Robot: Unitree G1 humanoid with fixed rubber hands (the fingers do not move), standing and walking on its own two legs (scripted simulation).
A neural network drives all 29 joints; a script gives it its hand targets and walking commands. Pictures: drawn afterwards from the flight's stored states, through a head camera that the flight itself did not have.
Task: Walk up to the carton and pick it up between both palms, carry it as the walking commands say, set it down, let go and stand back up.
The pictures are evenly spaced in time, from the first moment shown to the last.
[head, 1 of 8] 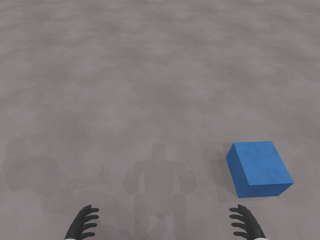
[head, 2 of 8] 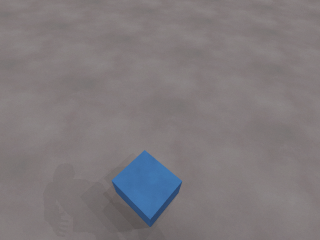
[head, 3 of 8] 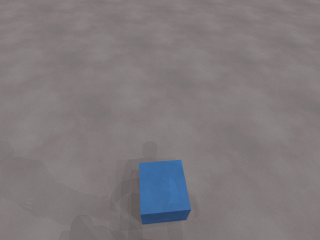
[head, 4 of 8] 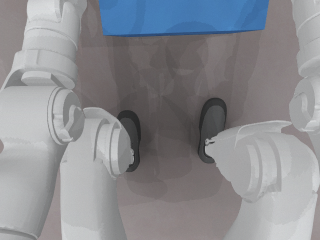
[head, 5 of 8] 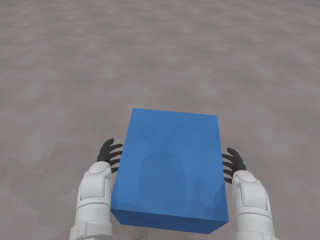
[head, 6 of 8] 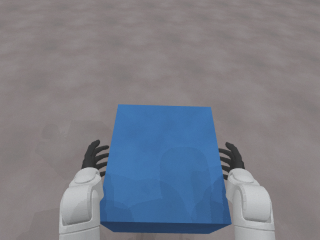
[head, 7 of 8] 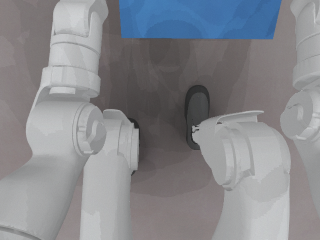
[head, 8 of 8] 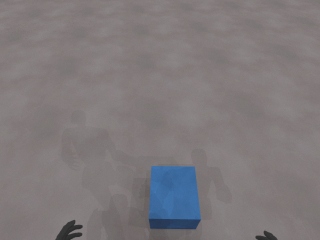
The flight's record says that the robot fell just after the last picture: no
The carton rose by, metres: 0.71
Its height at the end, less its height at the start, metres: +0.00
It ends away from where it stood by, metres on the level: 0.21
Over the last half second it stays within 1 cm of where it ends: yes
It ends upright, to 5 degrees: yes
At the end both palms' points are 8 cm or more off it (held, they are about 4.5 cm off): yes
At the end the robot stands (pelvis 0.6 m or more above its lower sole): yes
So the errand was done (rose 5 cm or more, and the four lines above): yes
